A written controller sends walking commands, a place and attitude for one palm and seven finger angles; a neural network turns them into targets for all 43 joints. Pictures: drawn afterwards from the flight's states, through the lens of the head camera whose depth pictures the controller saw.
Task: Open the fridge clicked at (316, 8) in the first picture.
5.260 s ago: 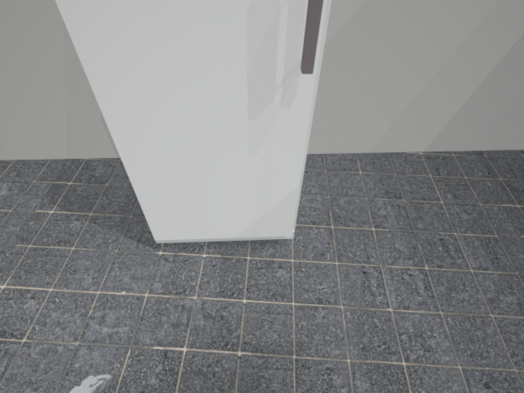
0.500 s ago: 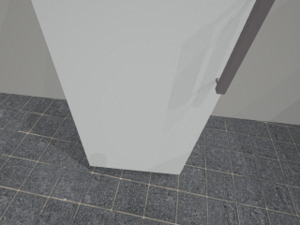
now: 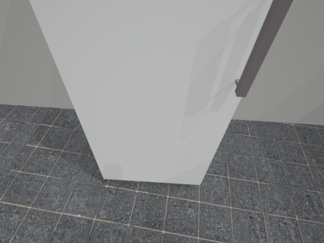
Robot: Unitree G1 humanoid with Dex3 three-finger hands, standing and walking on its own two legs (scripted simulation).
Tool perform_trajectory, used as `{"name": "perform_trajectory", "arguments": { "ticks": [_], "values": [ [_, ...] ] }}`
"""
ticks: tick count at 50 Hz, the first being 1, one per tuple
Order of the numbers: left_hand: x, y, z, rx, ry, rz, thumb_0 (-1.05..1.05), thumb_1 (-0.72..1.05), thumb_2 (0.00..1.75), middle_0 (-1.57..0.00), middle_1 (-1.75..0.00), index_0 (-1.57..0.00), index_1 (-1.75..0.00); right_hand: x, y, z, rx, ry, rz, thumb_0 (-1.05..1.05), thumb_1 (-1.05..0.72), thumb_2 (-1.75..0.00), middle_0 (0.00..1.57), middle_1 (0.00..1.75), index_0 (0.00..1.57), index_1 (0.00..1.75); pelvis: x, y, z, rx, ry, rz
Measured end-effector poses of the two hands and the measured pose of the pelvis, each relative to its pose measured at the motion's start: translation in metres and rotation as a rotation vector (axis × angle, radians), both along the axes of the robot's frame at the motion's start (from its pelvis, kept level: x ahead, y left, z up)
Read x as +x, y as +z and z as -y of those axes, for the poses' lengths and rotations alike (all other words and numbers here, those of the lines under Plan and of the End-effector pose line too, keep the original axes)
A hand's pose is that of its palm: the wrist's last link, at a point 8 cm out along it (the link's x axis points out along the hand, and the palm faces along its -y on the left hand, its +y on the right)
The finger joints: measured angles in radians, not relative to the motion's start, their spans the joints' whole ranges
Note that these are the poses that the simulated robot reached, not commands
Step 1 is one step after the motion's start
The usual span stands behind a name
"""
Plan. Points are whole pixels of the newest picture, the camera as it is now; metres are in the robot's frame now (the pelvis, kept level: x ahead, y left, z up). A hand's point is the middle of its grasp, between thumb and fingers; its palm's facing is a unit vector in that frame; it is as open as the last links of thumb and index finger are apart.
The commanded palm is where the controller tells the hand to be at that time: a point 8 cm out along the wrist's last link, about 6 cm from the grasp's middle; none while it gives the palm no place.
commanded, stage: look again from close up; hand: right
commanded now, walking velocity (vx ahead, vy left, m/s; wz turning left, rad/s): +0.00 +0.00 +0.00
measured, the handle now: (258, 43) +0.53 -0.20 +0.25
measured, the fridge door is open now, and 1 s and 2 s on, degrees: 0 0 0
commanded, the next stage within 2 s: shuffle to correct the standing spot in 0.06 s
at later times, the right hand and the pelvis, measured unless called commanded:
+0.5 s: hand out of the picture +0.00 -0.20 -0.19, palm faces +0.06 +0.98 -0.17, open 7.4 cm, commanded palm none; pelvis +0.03 -0.03 -0.01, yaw +0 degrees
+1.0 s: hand out of the picture +0.08 -0.23 -0.18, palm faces +0.04 +0.97 -0.23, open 7.4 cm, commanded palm none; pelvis +0.07 -0.05 -0.01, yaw +0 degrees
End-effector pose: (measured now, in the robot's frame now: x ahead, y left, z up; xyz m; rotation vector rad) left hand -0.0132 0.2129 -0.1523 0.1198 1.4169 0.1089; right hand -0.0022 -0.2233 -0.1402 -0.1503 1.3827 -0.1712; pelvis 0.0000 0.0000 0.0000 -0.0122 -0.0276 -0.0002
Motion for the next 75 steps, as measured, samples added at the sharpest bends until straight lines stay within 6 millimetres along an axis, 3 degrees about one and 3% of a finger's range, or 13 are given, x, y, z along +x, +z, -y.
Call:
{"name": "perform_trajectory", "arguments": {
  "ticks": [13,23,26,30,33,40,47,53,63,75],
  "values": [
    [-0.003,0.000,0.010,-0.008,-0.002,-0.003,0.01,0.91,0.90,-0.19,-0.30,-0.20,-0.30,0.001,-0.001,0.007,0.002,-0.002,0.007,0.00,-0.91,-0.90,0.20,0.30,0.20,0.29,-0.001,-0.001,0.006,0.000,0.002,-0.002],
    [-0.010,0.001,0.027,0.015,0.013,-0.066,0.01,0.91,0.90,-0.19,-0.30,-0.19,-0.30,-0.006,-0.016,0.022,0.039,-0.051,-0.049,0.00,-0.90,-0.90,0.20,0.30,0.20,0.29,0.022,-0.010,0.027,0.005,0.000,-0.018],
    [-0.010,0.000,0.036,0.016,0.032,-0.074,0.01,0.91,0.90,-0.19,-0.30,-0.19,-0.30,0.003,-0.018,0.028,0.038,-0.040,-0.073,0.00,-0.91,-0.90,0.20,0.30,0.20,0.29,0.033,-0.012,0.032,0.000,0.008,-0.020],
    [-0.010,-0.006,0.045,-0.007,0.044,-0.116,0.01,0.91,0.90,-0.19,-0.30,-0.20,-0.30,0.030,-0.017,0.031,0.022,-0.033,-0.032,0.00,-0.91,-0.90,0.20,0.30,0.20,0.29,0.048,-0.016,0.033,-0.001,-0.002,-0.019],
    [0.004,-0.009,0.050,-0.015,0.027,-0.144,0.01,0.91,0.90,-0.19,-0.30,-0.20,-0.30,0.046,-0.016,0.032,0.014,-0.056,0.021,0.00,-0.91,-0.90,0.20,0.30,0.20,0.29,0.056,-0.016,0.037,0.011,-0.030,-0.014],
    [0.074,-0.006,0.059,0.033,0.002,-0.013,0.02,0.93,0.90,-0.20,-0.30,-0.20,-0.30,0.059,-0.024,0.041,0.040,-0.057,-0.032,0.00,-0.91,-0.90,0.20,0.30,0.20,0.29,0.070,-0.014,0.054,0.005,-0.013,-0.007],
    [0.106,0.001,0.044,0.069,0.006,0.052,0.04,0.95,0.90,-0.20,-0.30,-0.20,-0.30,0.074,-0.013,0.055,0.000,-0.033,-0.030,0.01,-0.92,-0.90,0.20,0.30,0.20,0.29,0.072,-0.008,0.055,-0.007,-0.001,-0.025],
    [0.117,0.001,0.030,0.062,0.019,0.115,0.02,0.93,0.90,-0.20,-0.30,-0.20,-0.30,0.086,-0.005,0.058,-0.039,0.010,0.016,0.00,-0.91,-0.90,0.20,0.30,0.20,0.29,0.062,-0.007,0.046,-0.008,0.009,-0.031],
    [0.097,0.002,0.016,0.038,0.009,0.125,0.01,0.94,0.90,-0.20,-0.30,-0.20,-0.30,0.086,0.001,0.038,-0.032,0.035,0.099,0.00,-0.92,-0.90,0.20,0.30,0.20,0.29,0.042,-0.004,0.029,-0.010,0.005,-0.008],
    [0.035,0.004,0.017,0.009,0.004,-0.011,0.01,0.92,0.90,-0.19,-0.30,-0.20,-0.30,0.043,0.000,0.023,0.001,0.011,0.028,0.00,-0.92,-0.90,0.20,0.30,0.20,0.29,0.032,0.001,0.019,0.000,-0.007,-0.001]
  ]
}}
